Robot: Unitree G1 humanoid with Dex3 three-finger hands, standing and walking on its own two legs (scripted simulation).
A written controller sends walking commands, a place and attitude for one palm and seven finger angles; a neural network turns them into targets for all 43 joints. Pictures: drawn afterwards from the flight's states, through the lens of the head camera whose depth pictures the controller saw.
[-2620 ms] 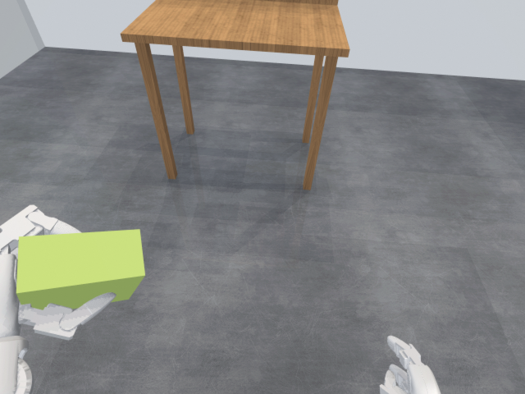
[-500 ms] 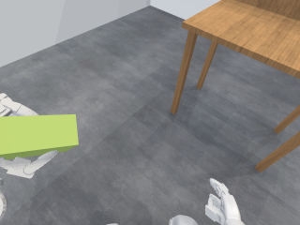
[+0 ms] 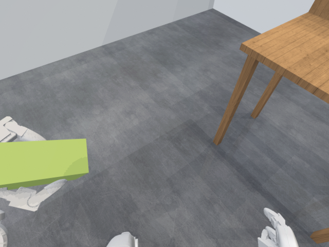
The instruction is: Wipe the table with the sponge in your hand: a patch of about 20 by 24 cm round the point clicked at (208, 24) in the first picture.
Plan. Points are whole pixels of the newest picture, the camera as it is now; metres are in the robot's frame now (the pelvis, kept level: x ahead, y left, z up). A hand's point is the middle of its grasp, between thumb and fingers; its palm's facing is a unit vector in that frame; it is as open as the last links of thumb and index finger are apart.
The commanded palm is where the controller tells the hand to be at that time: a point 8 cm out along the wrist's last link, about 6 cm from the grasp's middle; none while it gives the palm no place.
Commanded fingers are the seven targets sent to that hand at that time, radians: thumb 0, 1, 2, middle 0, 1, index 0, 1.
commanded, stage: walk to a spot facing it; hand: left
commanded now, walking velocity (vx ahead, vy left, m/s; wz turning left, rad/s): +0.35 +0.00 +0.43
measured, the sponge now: (56, 163) +0.23 +0.20 +0.16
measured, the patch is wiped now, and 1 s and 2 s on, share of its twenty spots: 0.00 0.00 0.00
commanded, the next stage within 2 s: turn to face it in 0.72 s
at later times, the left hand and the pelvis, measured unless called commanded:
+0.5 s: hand (44, 122) +0.31 +0.25 +0.17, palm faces +0.59 -0.67 -0.45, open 9.7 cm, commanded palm +0.24 +0.27 +0.18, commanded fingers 0.00 0.10 1.30 -1.20 -1.60 -1.20 -1.60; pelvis +0.14 -0.03 -0.02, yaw +12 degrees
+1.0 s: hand (25, 105) +0.34 +0.29 +0.18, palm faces +0.68 -0.60 -0.42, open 9.7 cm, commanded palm +0.27 +0.31 +0.18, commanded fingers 0.00 0.10 1.30 -1.20 -1.60 -1.20 -1.60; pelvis +0.22 -0.01 -0.01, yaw +21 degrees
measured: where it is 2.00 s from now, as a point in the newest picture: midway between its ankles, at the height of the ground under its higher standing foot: outside the picture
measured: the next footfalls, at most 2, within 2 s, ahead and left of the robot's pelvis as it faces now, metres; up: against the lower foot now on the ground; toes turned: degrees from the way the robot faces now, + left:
left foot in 0.08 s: +0.13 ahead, +0.13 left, +0.00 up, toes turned +11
right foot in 0.44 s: +0.24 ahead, -0.13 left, +0.00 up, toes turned -2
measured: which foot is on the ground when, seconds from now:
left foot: up 0.00-0.06, down 0.08-0.42, up 0.44-0.80, down 0.82-1.00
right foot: down 0.00-0.08, up 0.10-0.42, down 0.44-0.80, up 0.82-1.00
